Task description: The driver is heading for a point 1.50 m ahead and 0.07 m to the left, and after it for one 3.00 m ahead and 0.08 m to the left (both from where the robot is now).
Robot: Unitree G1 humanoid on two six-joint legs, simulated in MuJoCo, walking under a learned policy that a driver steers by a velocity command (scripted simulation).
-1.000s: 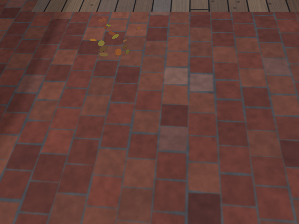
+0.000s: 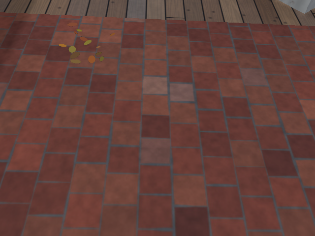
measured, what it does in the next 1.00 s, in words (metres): walks ahead: right foot, then left foot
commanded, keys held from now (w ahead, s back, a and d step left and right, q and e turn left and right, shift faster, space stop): q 0.34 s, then w+q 0.04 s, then w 0.18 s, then w+e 0.44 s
